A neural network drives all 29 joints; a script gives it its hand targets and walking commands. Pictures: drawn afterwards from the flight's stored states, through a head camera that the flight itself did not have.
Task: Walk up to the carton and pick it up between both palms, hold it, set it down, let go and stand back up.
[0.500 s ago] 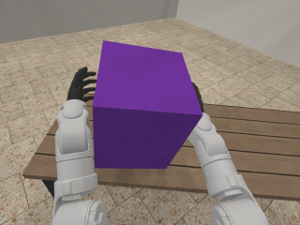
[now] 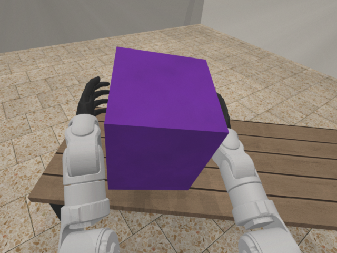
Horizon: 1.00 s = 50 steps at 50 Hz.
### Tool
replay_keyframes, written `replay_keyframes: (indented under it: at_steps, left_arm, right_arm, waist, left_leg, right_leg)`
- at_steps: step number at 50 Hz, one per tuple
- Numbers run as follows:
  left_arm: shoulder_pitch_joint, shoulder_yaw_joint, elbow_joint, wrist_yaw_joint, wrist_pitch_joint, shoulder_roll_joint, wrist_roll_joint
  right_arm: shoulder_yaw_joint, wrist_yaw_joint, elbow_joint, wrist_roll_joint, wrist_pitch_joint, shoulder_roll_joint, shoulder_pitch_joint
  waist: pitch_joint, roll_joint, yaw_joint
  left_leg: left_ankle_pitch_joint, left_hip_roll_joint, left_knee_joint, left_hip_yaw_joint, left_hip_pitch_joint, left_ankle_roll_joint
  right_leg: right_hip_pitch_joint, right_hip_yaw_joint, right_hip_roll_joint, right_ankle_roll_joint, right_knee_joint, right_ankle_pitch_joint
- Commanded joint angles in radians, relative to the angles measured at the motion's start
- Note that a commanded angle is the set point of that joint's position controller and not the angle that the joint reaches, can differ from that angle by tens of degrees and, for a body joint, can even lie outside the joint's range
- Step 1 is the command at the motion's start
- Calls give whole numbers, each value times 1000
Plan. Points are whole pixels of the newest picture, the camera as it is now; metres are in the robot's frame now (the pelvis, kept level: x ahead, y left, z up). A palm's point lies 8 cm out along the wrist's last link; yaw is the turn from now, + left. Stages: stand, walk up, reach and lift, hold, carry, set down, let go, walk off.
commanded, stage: set down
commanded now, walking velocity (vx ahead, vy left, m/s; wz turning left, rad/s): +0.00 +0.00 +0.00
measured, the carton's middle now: (155, 125) +0.37 +0.02 +0.16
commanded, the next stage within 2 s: none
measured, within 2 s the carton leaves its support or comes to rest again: neither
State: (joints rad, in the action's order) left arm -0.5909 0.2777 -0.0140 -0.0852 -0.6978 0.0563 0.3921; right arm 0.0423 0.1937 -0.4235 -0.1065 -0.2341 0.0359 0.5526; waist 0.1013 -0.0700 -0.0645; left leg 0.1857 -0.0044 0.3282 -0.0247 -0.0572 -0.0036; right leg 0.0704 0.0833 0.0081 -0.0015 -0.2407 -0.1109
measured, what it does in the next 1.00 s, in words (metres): stands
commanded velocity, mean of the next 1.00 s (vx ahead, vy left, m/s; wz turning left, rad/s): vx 0.00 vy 0.00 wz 0.00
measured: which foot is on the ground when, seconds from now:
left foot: down 0.00-1.00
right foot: down 0.00-1.00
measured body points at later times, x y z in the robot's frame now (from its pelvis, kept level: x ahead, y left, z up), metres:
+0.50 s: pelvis +0.03 +0.00 +0.00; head +0.01 +0.04 +0.45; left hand +0.40 +0.15 +0.15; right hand +0.38 -0.14 +0.12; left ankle +0.01 +0.11 -0.75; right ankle +0.03 -0.12 -0.75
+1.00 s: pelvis +0.02 +0.01 +0.00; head +0.02 +0.04 +0.45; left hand +0.40 +0.15 +0.13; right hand +0.38 -0.14 +0.10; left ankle +0.01 +0.11 -0.75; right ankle +0.03 -0.12 -0.75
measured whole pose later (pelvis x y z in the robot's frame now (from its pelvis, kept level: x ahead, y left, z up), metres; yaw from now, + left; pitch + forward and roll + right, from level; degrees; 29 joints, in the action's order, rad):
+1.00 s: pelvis +0.02 +0.01 +0.00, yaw +0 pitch -7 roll -1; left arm -0.51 0.24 -0.28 -0.02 -0.32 0.10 0.36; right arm 0.15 0.16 -0.64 0.04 0.15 0.06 0.44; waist 0.11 -0.06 -0.03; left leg 0.22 0.00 0.35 -0.03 0.00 -0.01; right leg 0.03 0.09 0.02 -0.01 -0.23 -0.13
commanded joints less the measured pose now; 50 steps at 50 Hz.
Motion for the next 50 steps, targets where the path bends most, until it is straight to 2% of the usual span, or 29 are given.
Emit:
replay_keyframes:
  at_steps: [1,2,3,5,8,9,11,17,18,19,22,23,24,29,32,35,40,46,50]
  left_arm:
    - [-450,-409,-13,-135,81,464,-143]
    - [-442,-390,-29,-138,93,461,-128]
    - [-436,-376,-47,-143,108,452,-119]
    - [-414,-358,-82,-153,140,437,-101]
    - [-390,-348,-127,-161,186,437,-93]
    - [-383,-345,-135,-162,197,434,-89]
    - [-388,-353,-145,-160,223,448,-99]
    - [-351,-420,-137,-127,293,479,-124]
    - [-347,-441,-117,-121,301,484,-132]
    - [-344,-441,-109,-116,305,480,-131]
    - [-330,-480,-75,-97,323,492,-144]
    - [-327,-486,-71,-94,326,489,-139]
    - [-309,-478,-81,-89,326,487,-138]
    - [-268,-499,-51,-76,329,487,-133]
    - [-242,-480,-59,-86,320,474,-119]
    - [-256,-486,-61,-95,316,480,-122]
    - [-273,-456,-113,-101,331,488,-116]
    - [-339,-447,-220,-77,399,521,-122]
    - [-410,-402,-315,-58,455,511,-109]
  right_arm:
    - [-335,-113,293,-8,144,417,749]
    - [-316,-118,268,9,157,416,730]
    - [-302,-125,257,28,176,409,718]
    - [-258,-137,192,73,210,391,666]
    - [-231,-148,160,113,266,389,635]
    - [-234,-150,158,117,281,392,627]
    - [-227,-153,147,136,312,386,627]
    - [-284,-140,176,132,392,390,625]
    - [-305,-140,179,123,403,391,619]
    - [-322,-138,183,114,408,395,618]
    - [-362,-133,193,96,425,396,599]
    - [-372,-131,188,87,424,399,594]
    - [-381,-130,188,83,426,400,584]
    - [-412,-122,194,62,434,392,536]
    - [-402,-115,163,71,418,388,492]
    - [-381,-114,157,70,417,386,496]
    - [-333,-122,122,104,425,387,498]
    - [-254,-151,71,166,469,378,552]
    - [-184,-178,-22,216,490,390,594]
  waist:
    - [-324,90,-2]
    - [-296,98,3]
    - [-271,78,3]
    - [-222,90,3]
    - [-213,91,0]
    - [-203,81,9]
    - [-220,82,-3]
    - [-324,72,4]
    - [-342,86,6]
    - [-355,71,15]
    - [-408,77,19]
    - [-394,77,15]
    - [-390,74,25]
    - [-404,75,32]
    - [-343,70,18]
    - [-342,85,11]
    - [-303,78,-2]
    - [-355,99,10]
    - [-369,77,39]
  left_leg:
    - [-180,37,-62,82,62,21]
    - [-135,39,-72,85,82,16]
    - [-86,37,-88,89,95,10]
    - [-3,32,-113,97,135,8]
    - [-12,29,-116,99,138,7]
    - [-14,27,-115,98,130,2]
    - [-38,24,-109,100,128,11]
    - [-262,25,-42,85,57,35]
    - [-310,20,-32,81,45,40]
    - [-323,26,-26,81,39,38]
    - [-409,23,-4,71,23,48]
    - [-406,26,-4,72,29,47]
    - [-405,26,-3,69,38,44]
    - [-493,23,15,57,31,51]
    - [-436,28,3,65,57,43]
    - [-397,28,-9,66,69,39]
    - [-322,25,-24,70,87,41]
    - [-310,13,-15,74,61,54]
    - [-193,3,-58,77,96,39]
  right_leg:
    - [151,55,-42,-26,-9,80]
    - [140,56,-38,-21,-3,44]
    - [132,60,-34,-22,2,8]
    - [133,64,-28,-18,8,-63]
    - [126,71,-20,-17,7,-52]
    - [134,65,-19,-17,11,-49]
    - [139,74,-25,-18,7,-29]
    - [186,77,-34,-21,-16,152]
    - [184,74,-35,-19,-26,185]
    - [196,72,-37,-24,-25,208]
    - [214,64,-41,-24,-41,299]
    - [212,59,-38,-27,-38,312]
    - [224,55,-37,-28,-41,327]
    - [243,49,-38,-33,-57,426]
    - [253,39,-29,-39,-56,445]
    - [250,38,-23,-34,-50,425]
    - [199,51,-23,-31,-36,332]
    - [118,65,-33,-9,-15,202]
    - [81,67,-30,-5,0,86]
